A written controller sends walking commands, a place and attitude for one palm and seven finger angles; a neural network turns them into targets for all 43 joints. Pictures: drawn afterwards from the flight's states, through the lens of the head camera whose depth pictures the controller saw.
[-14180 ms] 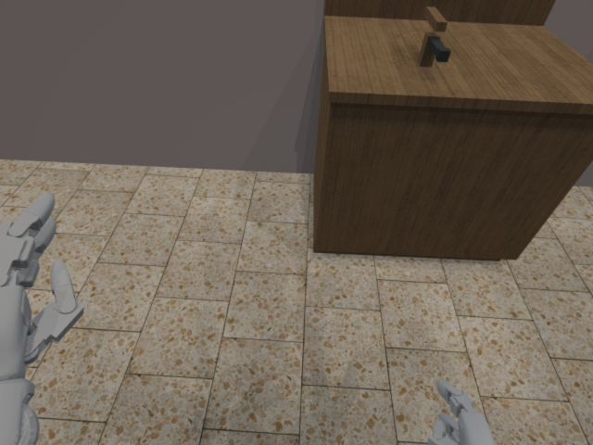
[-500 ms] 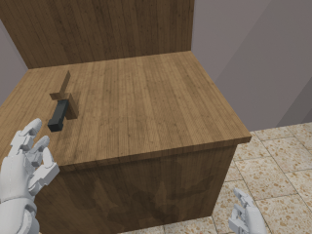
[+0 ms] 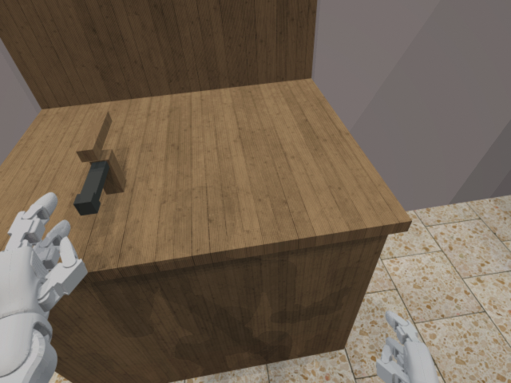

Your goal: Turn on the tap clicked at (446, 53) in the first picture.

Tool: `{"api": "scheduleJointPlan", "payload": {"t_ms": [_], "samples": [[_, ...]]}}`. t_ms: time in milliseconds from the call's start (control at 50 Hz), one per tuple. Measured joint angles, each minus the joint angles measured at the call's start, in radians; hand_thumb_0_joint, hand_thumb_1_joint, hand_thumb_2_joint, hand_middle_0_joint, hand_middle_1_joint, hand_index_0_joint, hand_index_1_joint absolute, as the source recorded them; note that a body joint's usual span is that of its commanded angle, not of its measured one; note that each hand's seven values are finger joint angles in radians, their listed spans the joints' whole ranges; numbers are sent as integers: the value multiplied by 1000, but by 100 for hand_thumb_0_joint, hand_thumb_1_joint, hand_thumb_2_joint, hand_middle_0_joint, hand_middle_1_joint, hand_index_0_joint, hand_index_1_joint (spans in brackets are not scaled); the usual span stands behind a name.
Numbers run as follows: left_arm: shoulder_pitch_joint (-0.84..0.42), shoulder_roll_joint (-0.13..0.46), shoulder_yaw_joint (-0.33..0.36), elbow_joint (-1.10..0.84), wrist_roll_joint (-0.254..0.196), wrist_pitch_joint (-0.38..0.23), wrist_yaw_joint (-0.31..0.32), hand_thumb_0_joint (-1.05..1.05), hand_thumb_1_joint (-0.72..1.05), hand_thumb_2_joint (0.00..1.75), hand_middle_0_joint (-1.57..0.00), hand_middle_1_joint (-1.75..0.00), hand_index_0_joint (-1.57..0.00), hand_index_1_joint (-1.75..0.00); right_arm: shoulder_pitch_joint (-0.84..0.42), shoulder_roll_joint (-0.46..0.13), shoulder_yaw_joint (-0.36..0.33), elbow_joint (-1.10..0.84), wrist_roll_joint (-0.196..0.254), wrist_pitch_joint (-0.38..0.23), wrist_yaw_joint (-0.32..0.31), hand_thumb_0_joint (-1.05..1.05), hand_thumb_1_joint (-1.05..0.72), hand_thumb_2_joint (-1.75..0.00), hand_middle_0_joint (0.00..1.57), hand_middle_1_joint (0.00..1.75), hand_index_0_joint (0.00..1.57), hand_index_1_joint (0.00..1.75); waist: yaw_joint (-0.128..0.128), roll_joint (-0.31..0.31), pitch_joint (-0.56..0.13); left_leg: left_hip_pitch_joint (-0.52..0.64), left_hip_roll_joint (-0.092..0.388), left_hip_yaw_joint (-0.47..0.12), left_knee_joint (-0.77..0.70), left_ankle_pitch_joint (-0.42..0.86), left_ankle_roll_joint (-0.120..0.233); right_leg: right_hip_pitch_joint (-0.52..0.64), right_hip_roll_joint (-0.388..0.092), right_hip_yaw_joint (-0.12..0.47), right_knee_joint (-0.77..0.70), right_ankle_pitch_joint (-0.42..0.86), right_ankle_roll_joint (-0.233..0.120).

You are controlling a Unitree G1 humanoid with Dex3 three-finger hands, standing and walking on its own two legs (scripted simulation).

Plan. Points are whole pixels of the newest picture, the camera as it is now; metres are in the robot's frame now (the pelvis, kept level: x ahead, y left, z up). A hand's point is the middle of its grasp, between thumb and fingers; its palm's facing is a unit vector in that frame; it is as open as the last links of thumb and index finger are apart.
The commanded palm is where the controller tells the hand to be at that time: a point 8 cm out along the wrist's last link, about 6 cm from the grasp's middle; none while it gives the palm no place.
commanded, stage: reach beside the lever's end, fingers flat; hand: left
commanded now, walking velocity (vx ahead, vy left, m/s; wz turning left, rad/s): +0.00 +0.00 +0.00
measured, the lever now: (87, 203) +0.34 +0.34 +0.12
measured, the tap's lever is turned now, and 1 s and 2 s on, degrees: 0 0 0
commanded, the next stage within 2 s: push the lever round in 1.82 s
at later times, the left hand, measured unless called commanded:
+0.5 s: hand (75, 248) +0.23 +0.29 +0.14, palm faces +0.51 -0.85 -0.13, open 7.5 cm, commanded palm +0.19 +0.34 +0.15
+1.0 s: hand (67, 231) +0.27 +0.33 +0.13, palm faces +0.53 -0.84 -0.13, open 7.7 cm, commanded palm +0.23 +0.37 +0.13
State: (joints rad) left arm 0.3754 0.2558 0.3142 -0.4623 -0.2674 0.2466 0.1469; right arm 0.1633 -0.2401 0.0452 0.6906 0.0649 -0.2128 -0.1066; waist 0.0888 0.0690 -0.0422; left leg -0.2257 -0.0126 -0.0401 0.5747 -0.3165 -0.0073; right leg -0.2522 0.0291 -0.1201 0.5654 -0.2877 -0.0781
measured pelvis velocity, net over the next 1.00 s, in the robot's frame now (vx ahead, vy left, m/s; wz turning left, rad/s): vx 0.00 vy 0.01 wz -0.02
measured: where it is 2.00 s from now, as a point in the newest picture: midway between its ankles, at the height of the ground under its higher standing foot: outside the picture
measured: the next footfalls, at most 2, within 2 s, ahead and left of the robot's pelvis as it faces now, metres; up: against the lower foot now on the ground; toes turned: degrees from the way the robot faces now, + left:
none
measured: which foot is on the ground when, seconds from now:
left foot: down 0.00-1.00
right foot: down 0.00-1.00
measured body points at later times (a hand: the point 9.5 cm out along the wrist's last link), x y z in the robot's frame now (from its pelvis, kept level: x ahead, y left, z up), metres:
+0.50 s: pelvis +0.00 +0.01 +0.00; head -0.01 -0.02 +0.45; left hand +0.20 +0.33 +0.15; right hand +0.19 -0.22 -0.08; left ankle +0.00 +0.13 -0.73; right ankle +0.02 -0.06 -0.73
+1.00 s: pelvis +0.00 +0.01 +0.00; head +0.01 -0.01 +0.45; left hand +0.24 +0.37 +0.14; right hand +0.18 -0.23 -0.09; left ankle +0.00 +0.13 -0.73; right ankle +0.02 -0.06 -0.73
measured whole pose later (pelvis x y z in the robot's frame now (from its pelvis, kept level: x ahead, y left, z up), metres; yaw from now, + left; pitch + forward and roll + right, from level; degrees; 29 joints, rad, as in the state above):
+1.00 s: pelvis +0.00 +0.01 +0.00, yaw -1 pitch +1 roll +0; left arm 0.06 0.35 0.47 0.06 -0.26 0.10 0.04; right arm 0.17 -0.25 0.03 0.72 0.07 -0.20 -0.13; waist 0.05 0.05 -0.02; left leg -0.26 -0.02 -0.02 0.55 -0.30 0.01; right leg -0.29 0.02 -0.10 0.54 -0.27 -0.06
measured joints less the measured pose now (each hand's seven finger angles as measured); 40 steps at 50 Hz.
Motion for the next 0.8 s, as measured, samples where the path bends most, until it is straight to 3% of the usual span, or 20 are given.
{"api": "scheduleJointPlan", "payload": {"t_ms": [800], "samples": [[-239, 62, 114, 390, 4, -123, -81, 2, 90, 90, -18, -23, -18, -23, 5, -9, -12, 34, 4, 6, -22, 1, -91, -90, 21, 30, 20, 30, -21, -17, 23, -20, -10, 13, -26, 15, 15, -23, -9, 14, -23, 17, 15]]}}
